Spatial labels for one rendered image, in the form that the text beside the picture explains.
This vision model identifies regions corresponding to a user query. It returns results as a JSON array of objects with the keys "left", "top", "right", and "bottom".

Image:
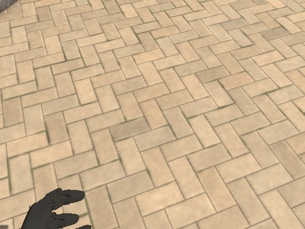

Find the left robot hand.
[{"left": 19, "top": 188, "right": 92, "bottom": 229}]

